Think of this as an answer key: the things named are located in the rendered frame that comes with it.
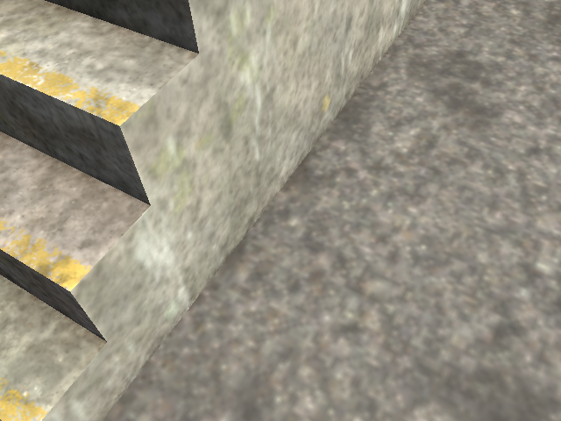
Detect stairs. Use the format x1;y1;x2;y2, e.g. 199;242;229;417
0;0;426;421

